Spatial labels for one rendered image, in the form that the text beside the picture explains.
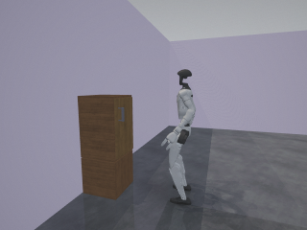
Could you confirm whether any left robot forearm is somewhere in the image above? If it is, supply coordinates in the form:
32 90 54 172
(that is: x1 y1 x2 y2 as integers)
173 109 194 135

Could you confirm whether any cupboard door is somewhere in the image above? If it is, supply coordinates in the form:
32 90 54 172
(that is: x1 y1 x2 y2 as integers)
114 97 133 160

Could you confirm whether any handle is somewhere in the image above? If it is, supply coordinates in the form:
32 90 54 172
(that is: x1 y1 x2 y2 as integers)
118 107 125 122

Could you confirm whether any left robot upper arm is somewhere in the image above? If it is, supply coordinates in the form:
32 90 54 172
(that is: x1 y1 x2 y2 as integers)
178 89 195 115

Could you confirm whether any robot torso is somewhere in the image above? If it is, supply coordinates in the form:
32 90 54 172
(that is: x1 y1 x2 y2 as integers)
177 87 193 138

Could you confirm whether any left robot hand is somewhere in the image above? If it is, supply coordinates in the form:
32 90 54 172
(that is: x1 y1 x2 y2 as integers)
160 132 177 150

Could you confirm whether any right robot forearm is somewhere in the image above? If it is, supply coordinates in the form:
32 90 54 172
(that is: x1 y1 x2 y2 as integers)
189 112 196 126

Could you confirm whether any robot right thigh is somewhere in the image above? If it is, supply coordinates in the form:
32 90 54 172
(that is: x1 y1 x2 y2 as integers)
176 144 183 164

